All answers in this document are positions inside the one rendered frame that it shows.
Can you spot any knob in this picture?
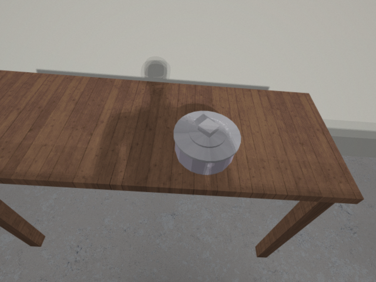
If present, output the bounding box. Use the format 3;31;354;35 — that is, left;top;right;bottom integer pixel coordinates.
197;118;220;137

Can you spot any pot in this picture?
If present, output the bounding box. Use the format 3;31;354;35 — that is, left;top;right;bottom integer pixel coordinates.
175;144;234;175

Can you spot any table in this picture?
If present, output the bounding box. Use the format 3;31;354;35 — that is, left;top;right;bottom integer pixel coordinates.
0;70;364;258

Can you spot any lid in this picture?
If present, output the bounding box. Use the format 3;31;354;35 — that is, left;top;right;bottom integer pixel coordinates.
173;111;241;163

